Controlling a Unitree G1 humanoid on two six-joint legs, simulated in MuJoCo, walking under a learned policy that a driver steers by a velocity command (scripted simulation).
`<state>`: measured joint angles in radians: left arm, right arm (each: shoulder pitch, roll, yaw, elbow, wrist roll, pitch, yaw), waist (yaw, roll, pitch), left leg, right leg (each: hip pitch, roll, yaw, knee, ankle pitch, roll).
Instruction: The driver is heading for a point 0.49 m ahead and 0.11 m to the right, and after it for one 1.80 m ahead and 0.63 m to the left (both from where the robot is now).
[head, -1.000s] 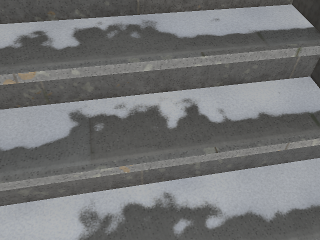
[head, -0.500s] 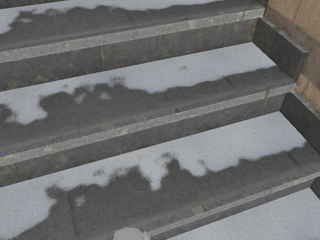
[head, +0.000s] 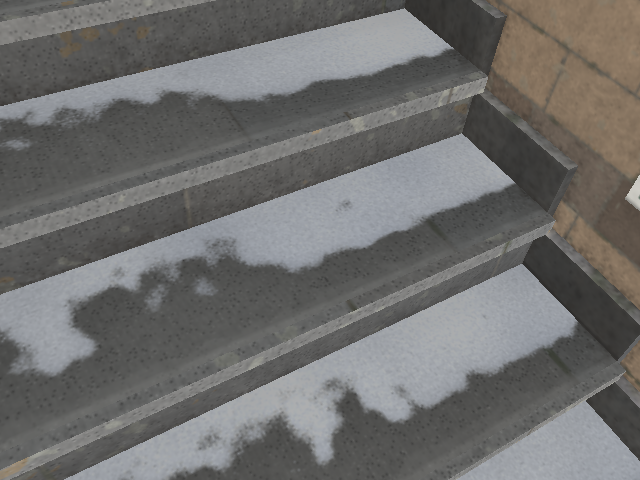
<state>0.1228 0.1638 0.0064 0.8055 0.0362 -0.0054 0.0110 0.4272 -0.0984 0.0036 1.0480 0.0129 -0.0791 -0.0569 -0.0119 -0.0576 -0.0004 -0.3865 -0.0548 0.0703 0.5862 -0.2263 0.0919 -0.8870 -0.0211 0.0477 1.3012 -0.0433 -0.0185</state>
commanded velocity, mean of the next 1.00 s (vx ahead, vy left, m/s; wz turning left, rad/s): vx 0.28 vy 0.00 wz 0.01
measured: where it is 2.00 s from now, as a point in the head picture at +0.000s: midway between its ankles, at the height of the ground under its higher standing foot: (339, 233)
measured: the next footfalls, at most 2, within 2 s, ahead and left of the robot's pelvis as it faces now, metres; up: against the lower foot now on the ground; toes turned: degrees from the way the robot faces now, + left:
right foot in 0.24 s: +0.13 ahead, -0.11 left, +0.00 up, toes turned -2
right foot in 0.72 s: +0.29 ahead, -0.15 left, +0.00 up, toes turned -4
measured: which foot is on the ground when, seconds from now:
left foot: down 0.00-0.70, up 0.72-1.00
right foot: up 0.00-0.22, down 0.24-0.44, up 0.46-0.70, down 0.72-1.00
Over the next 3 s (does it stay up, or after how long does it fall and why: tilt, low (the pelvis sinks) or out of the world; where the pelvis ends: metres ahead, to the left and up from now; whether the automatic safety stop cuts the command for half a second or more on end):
stays up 1.19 0.16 0.66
